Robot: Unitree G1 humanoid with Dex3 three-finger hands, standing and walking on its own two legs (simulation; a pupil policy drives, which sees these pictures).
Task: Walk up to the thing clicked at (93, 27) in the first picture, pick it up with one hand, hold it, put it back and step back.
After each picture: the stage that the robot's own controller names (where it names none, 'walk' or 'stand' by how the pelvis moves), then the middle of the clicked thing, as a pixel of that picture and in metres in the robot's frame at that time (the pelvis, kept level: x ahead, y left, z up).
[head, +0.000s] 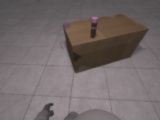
stand; (93, 28) +1.03 +0.05 +0.00
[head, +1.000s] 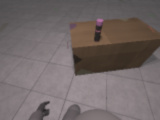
rise first; (98, 31) +0.92 +0.04 +0.02
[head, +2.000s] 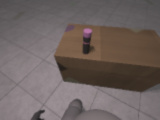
rise first; (86, 43) +0.64 +0.16 +0.02
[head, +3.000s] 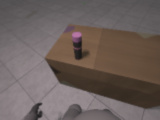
stand; (77, 47) +0.54 +0.18 +0.05
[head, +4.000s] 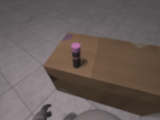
stand; (76, 57) +0.50 +0.17 +0.01
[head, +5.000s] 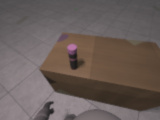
stand; (73, 58) +0.48 +0.18 +0.00
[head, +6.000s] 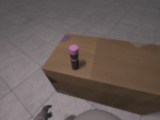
stand; (74, 58) +0.48 +0.18 +0.00
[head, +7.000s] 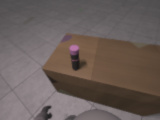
stand; (75, 59) +0.48 +0.17 +0.00
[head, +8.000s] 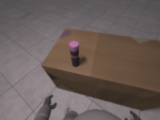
rise first; (74, 55) +0.49 +0.17 +0.00
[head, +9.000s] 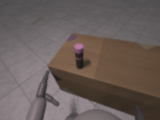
rise first; (79, 57) +0.49 +0.17 +0.00
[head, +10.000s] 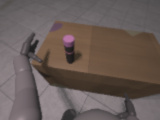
go down; (69, 51) +0.50 +0.15 +0.02
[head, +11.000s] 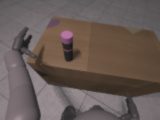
go down; (68, 48) +0.49 +0.16 +0.05
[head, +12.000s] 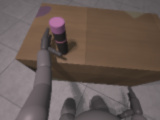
close in; (61, 40) +0.50 +0.17 +0.09
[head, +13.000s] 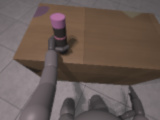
lift; (61, 37) +0.52 +0.16 +0.10
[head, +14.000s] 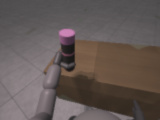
lift; (68, 53) +0.33 +0.16 +0.24
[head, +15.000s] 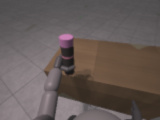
hold; (68, 57) +0.34 +0.17 +0.19
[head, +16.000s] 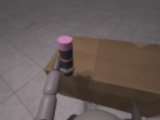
hold; (67, 59) +0.33 +0.17 +0.19
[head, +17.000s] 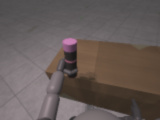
crouch; (71, 60) +0.33 +0.14 +0.18
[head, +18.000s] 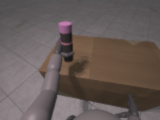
crouch; (67, 44) +0.45 +0.17 +0.20
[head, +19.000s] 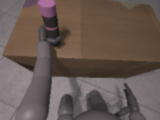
lower; (52, 27) +0.56 +0.18 +0.11
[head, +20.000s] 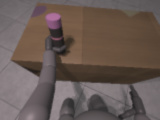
lower; (57, 37) +0.52 +0.17 +0.09
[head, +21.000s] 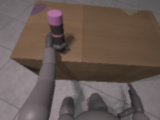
lower; (58, 35) +0.53 +0.16 +0.10
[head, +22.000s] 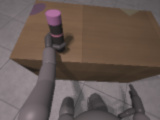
lower; (57, 35) +0.53 +0.17 +0.10
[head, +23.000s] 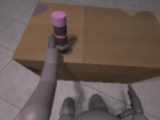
loosen; (61, 36) +0.53 +0.15 +0.10
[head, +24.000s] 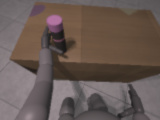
withdraw; (59, 38) +0.51 +0.15 +0.09
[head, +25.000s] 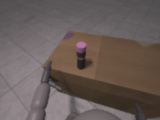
sink last; (81, 57) +0.47 +0.13 +0.04
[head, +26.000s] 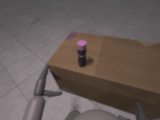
stand; (81, 55) +0.50 +0.14 +0.04
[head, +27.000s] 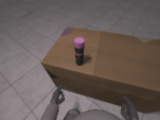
stand; (79, 53) +0.49 +0.14 +0.05
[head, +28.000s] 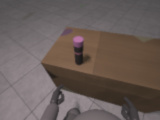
stand; (78, 52) +0.50 +0.15 +0.06
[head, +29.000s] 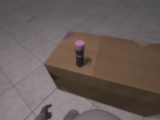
stand; (79, 55) +0.50 +0.14 +0.03
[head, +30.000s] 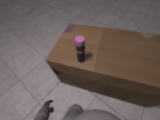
walk; (80, 50) +0.52 +0.14 +0.01
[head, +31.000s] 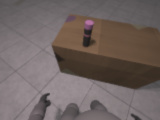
walk; (87, 35) +0.70 +0.11 +0.02
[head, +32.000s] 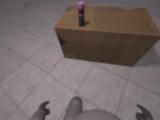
walk; (81, 15) +1.02 +0.24 +0.04
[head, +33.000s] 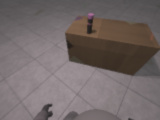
stand; (89, 24) +1.10 +0.13 +0.00
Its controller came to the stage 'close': yes
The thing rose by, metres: 0.21
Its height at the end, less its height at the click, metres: +0.00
